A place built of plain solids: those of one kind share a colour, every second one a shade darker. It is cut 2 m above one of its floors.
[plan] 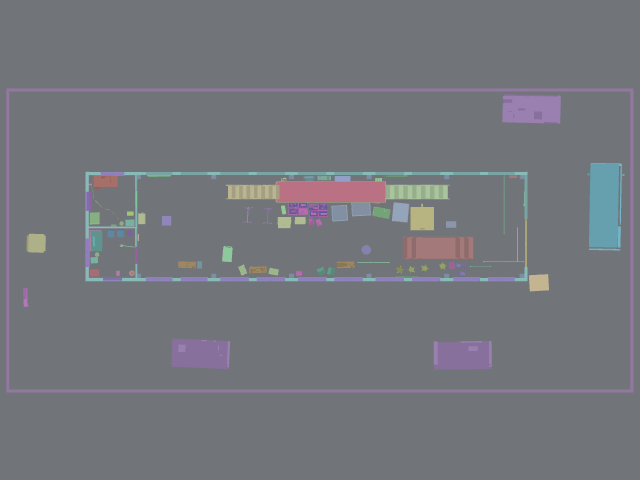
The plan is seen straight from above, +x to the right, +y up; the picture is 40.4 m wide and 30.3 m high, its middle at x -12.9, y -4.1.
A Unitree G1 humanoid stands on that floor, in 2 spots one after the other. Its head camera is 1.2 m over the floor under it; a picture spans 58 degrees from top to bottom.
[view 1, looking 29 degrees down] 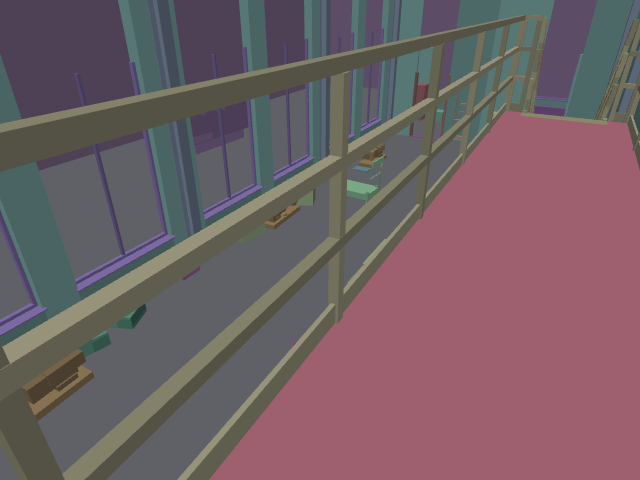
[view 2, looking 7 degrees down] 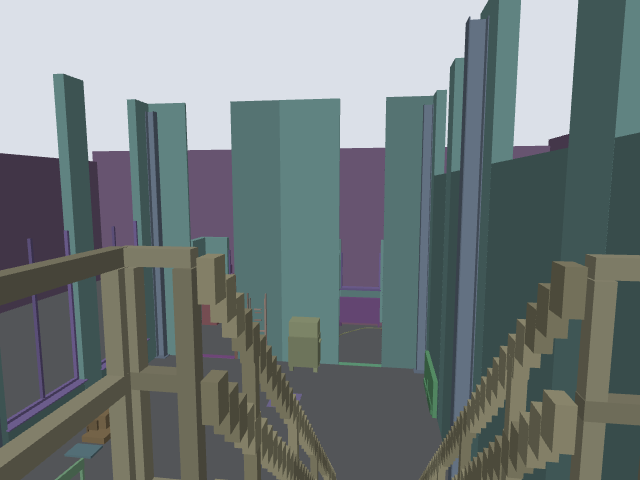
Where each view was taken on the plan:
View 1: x -9.77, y -1.07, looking -151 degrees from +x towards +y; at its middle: ground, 8.61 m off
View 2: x -14.67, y -1.07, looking -172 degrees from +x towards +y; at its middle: wall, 9.94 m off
